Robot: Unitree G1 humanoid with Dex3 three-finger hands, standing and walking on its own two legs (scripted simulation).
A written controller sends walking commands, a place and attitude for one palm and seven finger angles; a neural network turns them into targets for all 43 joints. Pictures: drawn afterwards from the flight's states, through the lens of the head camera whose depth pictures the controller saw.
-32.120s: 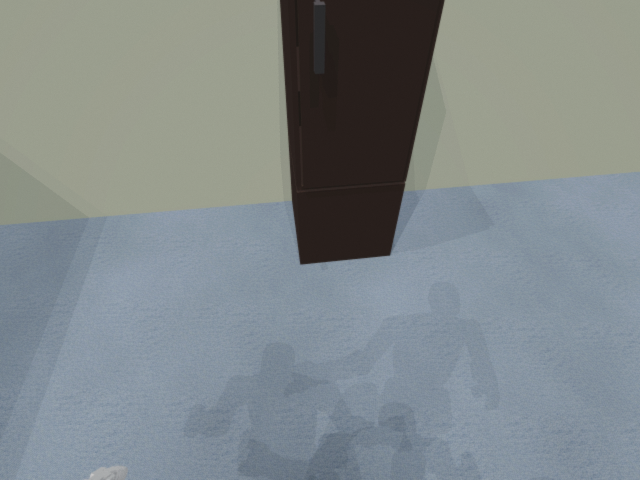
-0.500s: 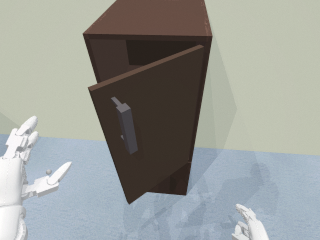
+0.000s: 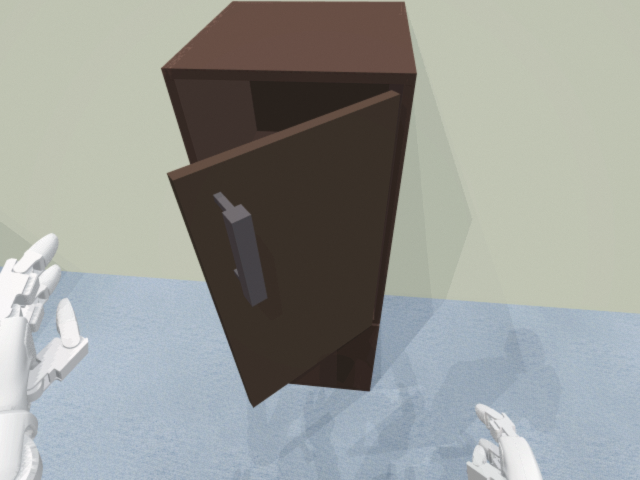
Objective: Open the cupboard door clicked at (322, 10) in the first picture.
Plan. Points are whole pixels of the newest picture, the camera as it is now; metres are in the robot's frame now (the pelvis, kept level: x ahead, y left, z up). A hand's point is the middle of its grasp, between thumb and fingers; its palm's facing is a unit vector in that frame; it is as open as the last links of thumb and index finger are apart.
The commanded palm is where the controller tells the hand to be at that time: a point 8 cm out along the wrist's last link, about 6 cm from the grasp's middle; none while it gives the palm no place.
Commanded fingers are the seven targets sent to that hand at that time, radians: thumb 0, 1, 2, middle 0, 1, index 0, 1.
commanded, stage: draw the hand back to the body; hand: left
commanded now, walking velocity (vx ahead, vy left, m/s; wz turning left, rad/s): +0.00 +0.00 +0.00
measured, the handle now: (239, 250) +0.35 +0.15 +0.13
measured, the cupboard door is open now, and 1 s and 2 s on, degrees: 43 43 43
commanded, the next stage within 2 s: step back with the hand held close in 0.06 s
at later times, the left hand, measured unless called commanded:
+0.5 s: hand (68, 363) +0.17 +0.27 +0.14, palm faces +0.35 -0.80 -0.49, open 7.4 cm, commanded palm +0.12 +0.31 +0.17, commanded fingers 0.00 0.90 0.90 -0.20 -0.30 -0.20 -0.30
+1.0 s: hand out of the picture +0.09 +0.29 +0.15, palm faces +0.45 -0.78 -0.43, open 7.4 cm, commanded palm +0.03 +0.33 +0.17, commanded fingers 0.00 0.90 0.90 -0.20 -0.30 -0.20 -0.30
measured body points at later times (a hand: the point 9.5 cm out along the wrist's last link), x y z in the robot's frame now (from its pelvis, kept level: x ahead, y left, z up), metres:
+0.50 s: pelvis -0.03 +0.01 +0.00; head -0.01 +0.00 +0.45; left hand +0.15 +0.31 +0.17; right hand +0.15 -0.24 -0.09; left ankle -0.01 +0.11 -0.75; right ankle -0.02 -0.10 -0.75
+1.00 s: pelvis -0.11 +0.03 -0.03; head -0.09 +0.04 +0.42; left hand +0.06 +0.33 +0.18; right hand +0.06 -0.21 -0.11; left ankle -0.03 +0.11 -0.74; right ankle -0.02 -0.10 -0.75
